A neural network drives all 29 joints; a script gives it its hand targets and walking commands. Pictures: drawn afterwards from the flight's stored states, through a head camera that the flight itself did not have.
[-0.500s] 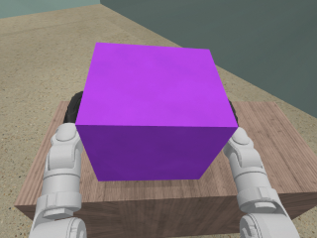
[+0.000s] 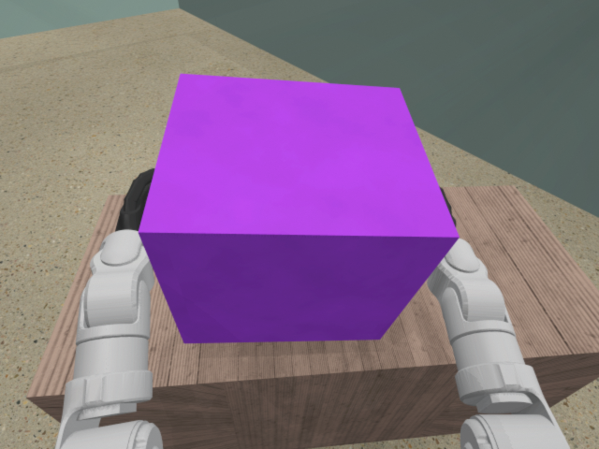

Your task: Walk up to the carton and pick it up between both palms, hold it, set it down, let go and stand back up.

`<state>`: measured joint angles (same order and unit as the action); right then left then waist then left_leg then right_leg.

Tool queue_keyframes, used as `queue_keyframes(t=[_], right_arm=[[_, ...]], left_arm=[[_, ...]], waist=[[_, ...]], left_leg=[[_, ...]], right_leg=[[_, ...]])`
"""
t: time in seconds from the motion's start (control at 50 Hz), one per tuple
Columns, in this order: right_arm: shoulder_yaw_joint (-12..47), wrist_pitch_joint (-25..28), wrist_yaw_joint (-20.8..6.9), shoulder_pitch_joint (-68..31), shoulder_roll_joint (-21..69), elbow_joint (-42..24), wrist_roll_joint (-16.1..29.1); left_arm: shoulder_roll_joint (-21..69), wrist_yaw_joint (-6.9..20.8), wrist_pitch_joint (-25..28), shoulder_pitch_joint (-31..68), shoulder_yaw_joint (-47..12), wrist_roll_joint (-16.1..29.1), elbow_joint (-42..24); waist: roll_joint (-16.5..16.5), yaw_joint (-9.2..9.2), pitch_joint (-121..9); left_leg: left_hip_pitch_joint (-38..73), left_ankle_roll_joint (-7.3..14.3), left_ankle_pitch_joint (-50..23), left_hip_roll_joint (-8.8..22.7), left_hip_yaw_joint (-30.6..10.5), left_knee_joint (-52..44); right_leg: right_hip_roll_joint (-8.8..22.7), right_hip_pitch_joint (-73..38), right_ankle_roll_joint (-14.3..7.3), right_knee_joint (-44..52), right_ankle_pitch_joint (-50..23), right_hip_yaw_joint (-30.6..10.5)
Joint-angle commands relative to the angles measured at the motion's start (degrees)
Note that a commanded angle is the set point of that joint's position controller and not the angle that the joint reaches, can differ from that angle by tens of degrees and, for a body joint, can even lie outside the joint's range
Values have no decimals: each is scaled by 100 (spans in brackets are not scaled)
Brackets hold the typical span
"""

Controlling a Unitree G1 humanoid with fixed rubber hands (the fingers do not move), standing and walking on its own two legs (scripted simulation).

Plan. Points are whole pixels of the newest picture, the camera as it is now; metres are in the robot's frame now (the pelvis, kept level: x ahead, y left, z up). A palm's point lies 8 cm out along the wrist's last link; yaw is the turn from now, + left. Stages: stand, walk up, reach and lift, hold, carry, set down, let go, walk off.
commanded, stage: reach and lift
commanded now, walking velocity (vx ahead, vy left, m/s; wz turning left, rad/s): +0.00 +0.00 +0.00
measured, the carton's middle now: (289, 218) +0.40 +0.00 +0.11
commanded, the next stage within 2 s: hold in 0.74 s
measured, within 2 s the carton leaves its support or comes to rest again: neither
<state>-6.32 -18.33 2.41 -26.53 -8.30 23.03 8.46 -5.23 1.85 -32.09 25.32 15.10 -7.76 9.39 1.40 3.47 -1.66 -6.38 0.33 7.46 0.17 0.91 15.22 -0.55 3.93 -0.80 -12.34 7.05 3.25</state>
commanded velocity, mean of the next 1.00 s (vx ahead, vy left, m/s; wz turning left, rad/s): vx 0.00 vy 0.00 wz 0.00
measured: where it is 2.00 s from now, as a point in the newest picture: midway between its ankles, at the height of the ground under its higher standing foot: outside the picture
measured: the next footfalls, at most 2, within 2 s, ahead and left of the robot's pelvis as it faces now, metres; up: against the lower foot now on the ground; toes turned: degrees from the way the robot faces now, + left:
none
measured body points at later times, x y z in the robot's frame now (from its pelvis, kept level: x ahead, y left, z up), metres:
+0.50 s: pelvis -0.01 +0.00 +0.00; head -0.04 +0.01 +0.45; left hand +0.36 +0.20 +0.15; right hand +0.36 -0.19 +0.15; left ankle +0.01 +0.11 -0.75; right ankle +0.00 -0.11 -0.75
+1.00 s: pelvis -0.01 +0.00 +0.00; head -0.05 +0.02 +0.45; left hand +0.35 +0.20 +0.16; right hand +0.35 -0.19 +0.16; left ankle +0.01 +0.11 -0.75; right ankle +0.00 -0.11 -0.75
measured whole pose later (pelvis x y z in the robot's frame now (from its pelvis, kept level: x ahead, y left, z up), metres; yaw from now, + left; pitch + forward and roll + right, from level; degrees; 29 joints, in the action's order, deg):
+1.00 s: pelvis -0.01 +0.00 +0.00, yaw +1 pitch -4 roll -1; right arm -6.2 -25.7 3.5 -30.8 -8.3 21.8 10.1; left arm -6.0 2.9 -40.2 27.2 16.9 -8.4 5.2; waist 2.2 3.6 -1.7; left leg -5.8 0.2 7.3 0.5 0.2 16.7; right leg -0.9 3.0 -1.1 -13.4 6.9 3.9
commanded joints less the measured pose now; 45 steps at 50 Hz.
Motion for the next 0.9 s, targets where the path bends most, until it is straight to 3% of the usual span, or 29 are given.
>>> queue_keyframes(t=[0.0,0.02,0.08,0.16,0.18,0.2,0.22,0.24,0.26,0.28,0.32,0.36,0.38,0.4,0.44,0.48,0.52,0.54,0.56,0.58,0.6,0.62,0.64,0.66,0.72,0.78,0.82,0.86,0.88], right_arm=[[2601,432,-582,-4302,2883,-2055,439],[2446,362,-578,-4088,2857,-1672,363],[2433,394,-625,-4255,2931,-1869,441],[2553,382,-567,-4283,2916,-2236,552],[2345,237,-556,-4228,2774,-1642,433],[2443,306,-585,-4325,2916,-1932,513],[2231,195,-597,-4108,2818,-1450,361],[2346,302,-606,-4430,2940,-1852,403],[2240,294,-640,-4399,2881,-1657,436],[2354,395,-616,-4502,2920,-2049,505],[2428,321,-610,-4644,2855,-2279,603],[2234,184,-638,-4622,2727,-1864,563],[2231,145,-640,-4699,2827,-1789,507],[2195,130,-647,-4678,2850,-1756,462],[2305,189,-659,-4673,2923,-1824,560],[2284,84,-640,-4691,2758,-1752,583],[2223,63,-655,-4608,2748,-1516,553],[2123,43,-665,-4654,2747,-1421,448],[2286,112,-674,-4717,2924,-1498,518],[2077,77,-688,-4625,2772,-1326,463],[2302,147,-672,-4658,2867,-1722,569],[2370,149,-679,-4730,2840,-1885,662],[2451,108,-662,-4757,2801,-1997,773],[2504,61,-650,-4721,2799,-1950,816],[2375,-95,-598,-4732,2727,-1969,776],[2363,-130,-610,-4620,2722,-2105,763],[2515,-122,-624,-4618,2805,-2333,912],[2504,-134,-594,-4767,2717,-2512,959],[2312,-288,-583,-4663,2570,-2091,848]], left_arm=[[2729,913,383,3346,-2490,701,-1230],[2590,923,386,3456,-2355,644,-1147],[2666,907,367,3524,-2468,678,-1353],[2703,900,344,3546,-2633,804,-1593],[2514,945,258,3537,-2390,634,-1048],[2698,931,265,3672,-2554,713,-1387],[2537,953,203,3720,-2327,595,-1137],[2781,958,220,3739,-2552,719,-1319],[2715,922,261,4030,-2655,781,-1574],[2897,859,308,4151,-2915,978,-1921],[2839,771,303,3977,-3002,1030,-1625],[2790,749,211,4016,-2776,946,-1331],[2784,793,135,4063,-2690,965,-1170],[2723,837,113,3917,-2496,802,-1027],[2835,831,88,3876,-2541,879,-1384],[2635,863,-8,3797,-2362,731,-1113],[2643,897,-57,3674,-2282,696,-978],[2630,944,-102,3699,-2225,645,-748],[2754,946,-30,4019,-2360,749,-1257],[2707,957,-58,3885,-2311,673,-1076],[2828,930,-41,3837,-2452,744,-1294],[2789,887,-17,4026,-2678,938,-1742],[2702,842,8,4071,-2619,907,-1812],[2668,803,-11,4158,-2605,901,-1862],[2597,876,-207,3640,-2371,761,-1229],[2535,915,-287,3656,-2405,769,-1475],[2598,816,-181,4093,-2702,1015,-2271],[2667,787,-197,4000,-2806,1092,-2170],[2393,827,-333,3878,-2401,815,-1488]], waist=[[-9,-128,-2502],[-62,-49,-2086],[-192,-91,-2415],[-205,34,-2552],[-277,1,-1908],[-329,-2,-2187],[-246,58,-1770],[-254,85,-2191],[-446,96,-2269],[-526,184,-2868],[-413,174,-2936],[-472,129,-2289],[-235,148,-2285],[-176,-9,-2085],[-289,-32,-2532],[-319,-30,-2349],[-183,-89,-2202],[-127,-13,-1851],[-257,-91,-2201],[-251,4,-2001],[-190,-4,-2367],[-423,120,-2762],[-414,5,-2853],[-513,27,-2756],[-84,-19,-2062],[-174,-13,-2140],[-232,19,-2733],[-281,45,-2834],[-365,3,-2052]], left_leg=[[777,-174,-1527,-266,-70,139],[683,-178,-1305,-313,-2,51],[773,-208,-1452,-266,-50,116],[825,-229,-1594,-306,-89,220],[726,-188,-1129,-280,-66,92],[810,-216,-1239,-278,-34,81],[697,-168,-891,-257,-31,-22],[745,-179,-1025,-268,-36,25],[777,-238,-1079,-233,-59,26],[1076,-307,-1605,-230,-124,188],[1262,-332,-1745,-244,-131,252],[921,-244,-1163,-227,-136,98],[791,-188,-786,-262,-91,21],[591,-89,-490,-234,-61,-71],[726,-162,-1042,-260,-49,35],[781,-198,-1184,-260,-41,81],[751,-154,-1069,-235,-40,26],[604,-119,-735,-263,0,-33],[698,-160,-962,-235,-5,-11],[726,-162,-883,-208,-43,-25],[857,-168,-1310,-242,-24,81],[1072,-274,-1704,-223,-69,218],[1123,-290,-1815,-216,-105,264],[1050,-306,-1744,-230,-91,287],[613,-173,-1102,-305,-35,103],[640,-136,-1063,-294,-31,48],[878,-228,-1593,-249,-136,215],[925,-278,-1652,-255,-150,287],[607,-193,-1052,-300,-68,124]], right_leg=[[-188,-1065,165,-254,-2076,-130],[-161,-888,188,-237,-1838,-114],[-177,-876,163,-211,-1775,-81],[-187,-1023,176,-299,-2142,-98],[-145,-791,204,-154,-1600,-117],[-166,-788,185,-171,-1503,-72],[-141,-564,193,-94,-1163,-62],[-160,-771,181,-116,-1218,-53],[-166,-630,137,-130,-1185,-23],[-239,-668,122,-216,-1581,12],[-238,-597,121,-187,-1650,13],[-216,-382,117,-79,-1062,-19],[-214,-400,146,-34,-833,7],[-116,-481,159,-27,-674,-61],[-176,-761,142,-127,-1283,-63],[-198,-725,127,-160,-1399,-97],[-213,-650,139,-121,-1149,-70],[-168,-632,165,-59,-947,-56],[-189,-721,142,-112,-1006,-66],[-196,-522,118,-65,-829,-38],[-204,-807,149,-130,-1293,-60],[-256,-747,93,-226,-1615,-22],[-271,-793,113,-240,-1793,-86],[-269,-801,109,-254,-1673,-65],[-210,-848,186,-145,-1448,-108],[-190,-818,135,-98,-1324,-160],[-249,-872,133,-232,-1739,-106],[-306,-775,139,-251,-1781,-96],[-192,-659,142,-119,-1300,-169]])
